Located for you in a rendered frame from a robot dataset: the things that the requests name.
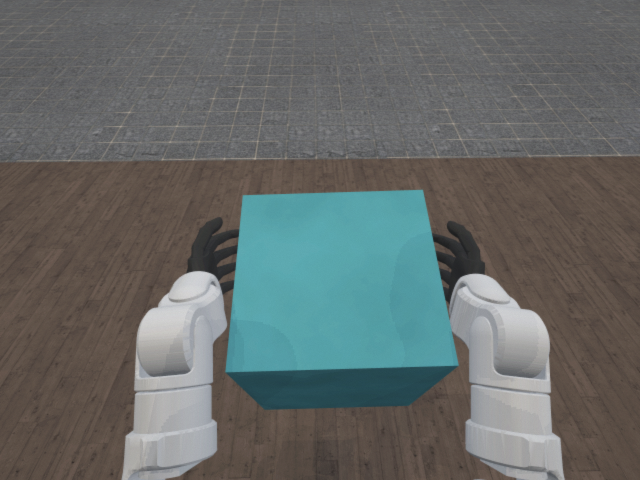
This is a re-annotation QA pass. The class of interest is robot left hand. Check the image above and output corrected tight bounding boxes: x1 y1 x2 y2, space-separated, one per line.
186 217 239 295

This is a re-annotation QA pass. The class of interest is right robot forearm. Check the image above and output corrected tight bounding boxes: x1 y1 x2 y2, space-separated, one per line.
449 274 565 480

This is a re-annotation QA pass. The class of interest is carton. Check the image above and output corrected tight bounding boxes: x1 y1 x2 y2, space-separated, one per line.
225 190 459 410

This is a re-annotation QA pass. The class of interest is left robot forearm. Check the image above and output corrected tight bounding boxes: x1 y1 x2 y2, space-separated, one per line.
122 271 227 480

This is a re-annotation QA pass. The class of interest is robot right hand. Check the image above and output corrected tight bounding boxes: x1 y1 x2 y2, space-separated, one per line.
432 221 485 305

